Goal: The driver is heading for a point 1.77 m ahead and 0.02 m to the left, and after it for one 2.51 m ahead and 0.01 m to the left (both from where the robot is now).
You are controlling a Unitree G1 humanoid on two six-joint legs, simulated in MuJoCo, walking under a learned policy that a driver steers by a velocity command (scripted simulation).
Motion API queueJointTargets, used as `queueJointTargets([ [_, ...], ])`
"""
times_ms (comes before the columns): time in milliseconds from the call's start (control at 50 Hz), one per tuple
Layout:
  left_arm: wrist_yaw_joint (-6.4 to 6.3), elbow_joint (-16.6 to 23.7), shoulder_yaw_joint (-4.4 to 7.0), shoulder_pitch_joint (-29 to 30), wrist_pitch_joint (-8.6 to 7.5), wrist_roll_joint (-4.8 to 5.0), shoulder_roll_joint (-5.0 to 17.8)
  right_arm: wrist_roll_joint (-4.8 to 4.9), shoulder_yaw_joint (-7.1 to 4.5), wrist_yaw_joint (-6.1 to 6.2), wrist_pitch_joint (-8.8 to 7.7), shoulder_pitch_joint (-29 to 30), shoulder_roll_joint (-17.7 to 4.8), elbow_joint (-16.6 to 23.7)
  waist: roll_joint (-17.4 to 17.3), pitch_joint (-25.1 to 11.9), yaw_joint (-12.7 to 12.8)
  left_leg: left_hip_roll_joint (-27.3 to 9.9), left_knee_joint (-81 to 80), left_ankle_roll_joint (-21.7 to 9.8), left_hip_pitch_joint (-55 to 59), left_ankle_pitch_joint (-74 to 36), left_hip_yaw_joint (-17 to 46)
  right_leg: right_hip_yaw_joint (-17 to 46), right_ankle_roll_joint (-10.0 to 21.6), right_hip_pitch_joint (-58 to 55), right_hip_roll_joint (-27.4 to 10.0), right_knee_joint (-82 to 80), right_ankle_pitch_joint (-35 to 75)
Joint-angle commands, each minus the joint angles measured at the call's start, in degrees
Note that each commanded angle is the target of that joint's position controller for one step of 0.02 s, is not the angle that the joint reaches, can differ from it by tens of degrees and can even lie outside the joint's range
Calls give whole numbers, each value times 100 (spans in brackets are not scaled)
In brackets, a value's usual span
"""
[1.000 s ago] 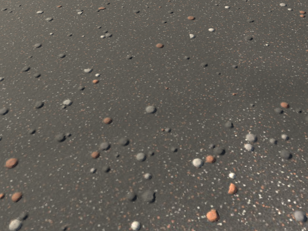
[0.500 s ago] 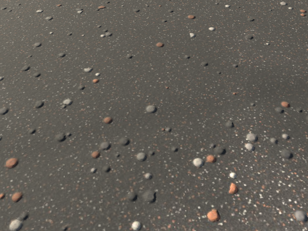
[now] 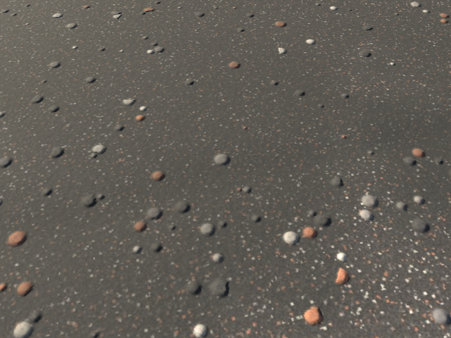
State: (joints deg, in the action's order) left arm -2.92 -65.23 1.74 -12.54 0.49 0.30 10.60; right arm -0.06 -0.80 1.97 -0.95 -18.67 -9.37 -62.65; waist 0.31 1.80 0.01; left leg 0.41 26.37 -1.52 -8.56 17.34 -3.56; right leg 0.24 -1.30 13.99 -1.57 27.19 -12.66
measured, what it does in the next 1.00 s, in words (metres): walks ahead: right foot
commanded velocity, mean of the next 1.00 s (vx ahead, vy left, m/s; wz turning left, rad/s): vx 0.27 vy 0.00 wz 0.00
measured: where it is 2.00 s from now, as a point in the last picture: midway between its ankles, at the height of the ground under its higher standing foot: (246, 222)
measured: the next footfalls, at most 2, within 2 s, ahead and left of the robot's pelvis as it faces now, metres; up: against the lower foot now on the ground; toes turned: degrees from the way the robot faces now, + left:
right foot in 0.56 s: +0.13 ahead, -0.16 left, +0.00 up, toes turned -4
left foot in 1.08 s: +0.52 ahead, +0.07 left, +0.00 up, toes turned +3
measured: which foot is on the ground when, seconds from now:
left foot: down 0.00-0.56, up 0.58-1.00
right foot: down 0.00-0.30, up 0.32-0.54, down 0.56-1.00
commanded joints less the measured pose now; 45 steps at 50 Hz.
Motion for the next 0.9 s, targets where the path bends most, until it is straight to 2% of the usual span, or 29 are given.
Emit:
queueJointTargets([
  [20, -17, 94, 76, -259, -25, 1, 523, 2, -80, 13, -22, -482, -489, 59, -54, 136, 1, -289, -604, -84, -494, -841, 303, 75, 202, -294, -82, -274, 904],
  [240, -24, 94, 80, -324, -27, 4, 497, 5, -88, 11, -26, -533, -465, 75, -55, 158, 1, -287, -611, -93, -491, -854, 312, 73, 189, -291, -84, -270, 897],
  [260, -25, 41, 67, -423, -22, 2, 433, 9, -88, 20, -18, -645, -444, 18, -103, 22, -5, -260, -681, -127, -427, -244, 304, -41, 190, -333, 11, -212, 380],
  [280, -29, 35, 80, -423, -19, 31, 441, 53, -140, 39, 3, -700, -576, 7, -223, 106, -46, -284, -785, -252, -459, 808, 417, -256, 211, -139, 204, 60, -469],
  [300, -30, 88, 100, -351, -37, 59, 463, 102, -214, 61, 14, -702, -794, 53, -480, 287, -101, -526, -1009, -472, -527, 1988, 806, -477, 241, 276, 377, 484, -1304],
  [320, -14, 223, 105, -111, -92, 56, 459, 143, -277, 71, -4, -855, -976, 76, -760, 539, -224, -1058, -1419, -774, -483, 2934, 1524, -583, 274, 909, 395, 1058, -1560],
  [340, 32, 383, 84, 126, -182, 64, 384, 162, -364, 73, -54, -911, -1202, 105, -1063, 791, -309, -1730, -1811, -1137, -523, 3329, 2372, -477, 364, 1360, 189, 1749, -1399],
  [360, 87, 517, 87, 356, -274, 101, 385, 119, -397, 77, -131, -920, -1230, 141, -1059, 1023, -357, -2153, -2045, -1390, -446, 3128, 2907, -214, 447, 1931, -86, 2404, -1490],
  [380, 137, 601, 116, 459, -351, 144, 441, 62, -386, 65, -217, -901, -1129, 167, -914, 1116, -331, -2327, -2068, -1469, -102, 2676, 3084, 16, 512, 2542, -301, 2911, -1692],
  [400, 179, 630, 147, 396, -422, 180, 489, 75, -371, 45, -286, -807, -1035, 217, -746, 1052, -231, -2279, -1969, -1389, 259, 2221, 2941, 165, 567, 2893, -470, 3010, -1664],
  [440, 245, 672, 179, 436, -554, 192, 535, 170, -367, 6, -324, -582, -979, 334, -508, 790, -163, -1864, -1820, -1035, 448, 1285, 2109, 41, 587, 2523, -519, 2069, -1358],
  [480, 299, 610, 174, 319, -604, 182, 393, 173, -400, -27, -288, -520, -1137, 366, -631, 558, -75, -1426, -1609, -878, -139, 860, 1359, -443, 488, 1299, -184, 1278, -1025],
  [500, 325, 491, 184, 17, -600, 189, 347, 200, -409, -41, -265, -463, -1176, 377, -630, 485, 98, -1281, -1384, -848, -584, 926, 1103, -691, 429, 555, 10, 876, -575],
  [540, 309, 131, 308, -923, -540, 183, 484, 204, -384, -64, -264, -425, -1152, 416, -491, 226, 487, -1026, -659, -743, -1355, 581, 862, -958, 365, -924, 425, 520, -74],
  [560, 285, 4, 408, -1555, -535, 172, 689, 181, -329, -78, -303, -204, -1012, 483, -126, 51, 837, -768, 521, -528, -1730, -172, 494, -426, 518, -1591, 117, 192, -209],
  [580, 234, -23, 539, -2272, -562, 104, 1351, 96, -206, -91, -362, -34, -559, 710, 1504, -282, 976, -181, 3017, -74, -2720, 287, -237, 2015, 1116, -2226, -1418, -877, -992],
  [600, 330, -29, 454, -2410, -685, -32, 1418, 196, -165, -87, -486, -59, -291, 884, 1790, -585, 796, 245, 4528, -102, -3559, 1363, 620, 4506, 1829, -2350, -2219, -1905, -1836],
  [620, 352, 104, 356, -1770, -778, -5, 1221, 358, -207, -120, -572, 4, -522, 934, 1072, -90, 475, -191, 5197, -282, -4173, 1009, 986, 4256, 1819, -2004, -2360, -1845, -2314],
  [640, 395, 282, 241, -1233, -814, 37, 856, 352, -232, -164, -614, 207, -727, 996, 614, 222, 340, -481, 5216, -432, -4279, 377, 924, 3337, 1544, -1628, -2053, -1756, -2079],
  [660, 443, 406, 171, -814, -807, 15, 761, 272, -276, -152, -625, 237, -786, 952, 322, 317, 162, -690, 4885, -473, -4077, -191, 843, 2525, 1322, -1265, -1731, -1812, -1375],
  [680, 459, 480, 135, -621, -793, -11, 702, 193, -339, -135, -599, 236, -881, 935, 348, 358, 38, -843, 4433, -458, -3754, -518, 792, 1893, 1155, -978, -1469, -1869, -670],
  [700, 449, 467, 85, -669, -757, -28, 547, 172, -378, -156, -543, 195, -926, 885, 428, 336, -8, -904, 4165, -418, -3456, -711, 712, 1372, 1033, -829, -1216, -1912, -110],
  [740, 373, 363, 74, -1092, -728, -49, 590, 155, -373, -195, -443, 289, -768, 877, 398, 319, 23, -889, 3841, -273, -3402, -967, 499, 860, 1070, -865, -1051, -1945, 965],
  [800, 254, 373, 95, -1347, -686, -65, 782, 109, -335, -208, -401, 1070, -625, 1184, 222, 412, 130, -865, 2908, -75, -3790, -1435, 413, 594, 1169, -1052, -1075, -2023, 1722],
  [840, 203, 452, 96, -1371, -649, -61, 806, 126, -287, -244, -424, 1640, -550, 1380, 252, 479, 245, -744, 1985, -23, -3604, -1870, 292, 369, 1123, -982, -968, -2129, 1691],
  [900, 169, 445, 132, -1638, -630, -8, 874, 166, -234, -331, -454, 2261, -535, 1557, 313, 606, 409, -548, 1122, -39, -3355, -2204, 110, 205, 1122, -1166, -1006, -2239, 1549],
])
